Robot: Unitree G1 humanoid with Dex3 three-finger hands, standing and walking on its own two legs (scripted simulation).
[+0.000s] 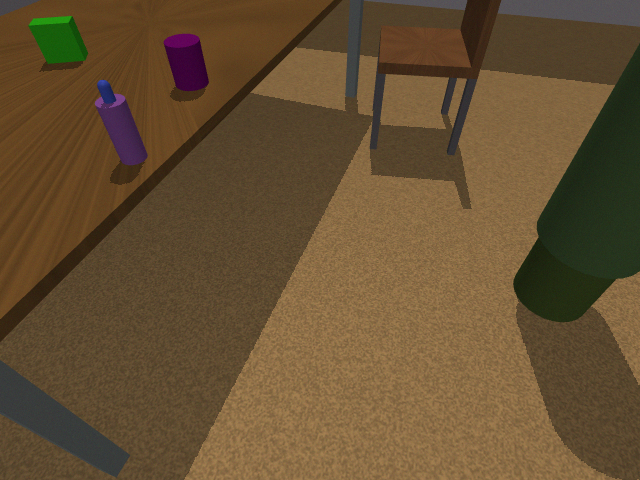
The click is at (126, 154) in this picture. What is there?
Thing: necked bottle
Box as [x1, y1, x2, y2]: [95, 80, 147, 164]
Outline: 98,81 97,86 102,96 95,101 95,105 121,161 125,164 135,164 141,162 146,158 147,154 125,98 120,94 114,94 108,82 105,80
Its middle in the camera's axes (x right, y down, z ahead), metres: -0.41 -0.25 +0.78
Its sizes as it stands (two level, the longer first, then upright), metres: 0.055 0.055 0.171
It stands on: a support 0.74 m high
